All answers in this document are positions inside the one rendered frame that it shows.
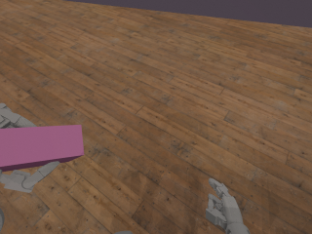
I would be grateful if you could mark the robot right hand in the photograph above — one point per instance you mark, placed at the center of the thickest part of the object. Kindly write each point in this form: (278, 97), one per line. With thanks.
(225, 211)

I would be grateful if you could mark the sponge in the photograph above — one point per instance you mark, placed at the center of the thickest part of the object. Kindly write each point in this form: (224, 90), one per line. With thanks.
(29, 147)

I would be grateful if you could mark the robot left hand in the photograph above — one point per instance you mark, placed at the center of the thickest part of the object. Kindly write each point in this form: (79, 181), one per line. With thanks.
(19, 180)

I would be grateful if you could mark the robot right forearm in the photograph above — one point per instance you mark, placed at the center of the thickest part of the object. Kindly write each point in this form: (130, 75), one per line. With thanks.
(237, 228)

